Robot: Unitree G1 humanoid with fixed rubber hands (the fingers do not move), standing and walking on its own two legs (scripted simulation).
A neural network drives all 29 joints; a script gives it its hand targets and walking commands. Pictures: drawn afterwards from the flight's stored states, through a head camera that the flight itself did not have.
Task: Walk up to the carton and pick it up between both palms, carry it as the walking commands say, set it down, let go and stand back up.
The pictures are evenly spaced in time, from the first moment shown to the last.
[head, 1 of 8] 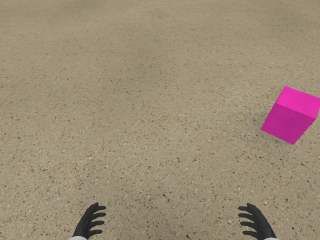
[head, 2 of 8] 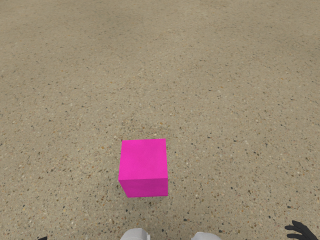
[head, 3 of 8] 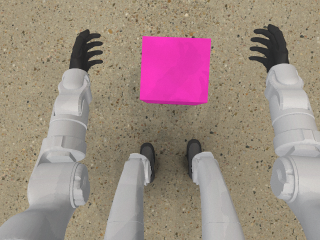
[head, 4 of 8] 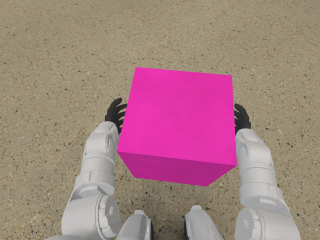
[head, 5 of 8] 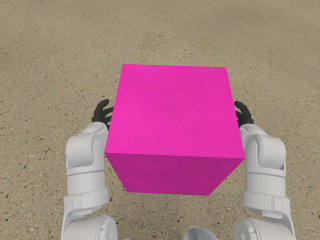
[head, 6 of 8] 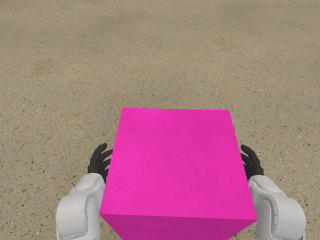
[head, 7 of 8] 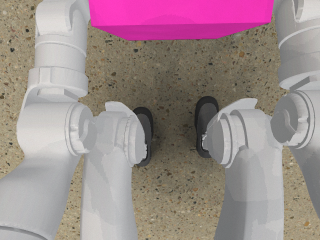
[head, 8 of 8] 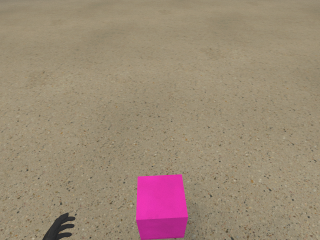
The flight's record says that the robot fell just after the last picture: no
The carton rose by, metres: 0.67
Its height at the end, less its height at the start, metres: +0.00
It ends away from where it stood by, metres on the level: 0.76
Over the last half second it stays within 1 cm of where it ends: yes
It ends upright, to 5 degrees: yes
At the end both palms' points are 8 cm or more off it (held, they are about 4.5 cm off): yes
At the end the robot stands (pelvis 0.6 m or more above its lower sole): yes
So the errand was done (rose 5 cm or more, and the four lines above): yes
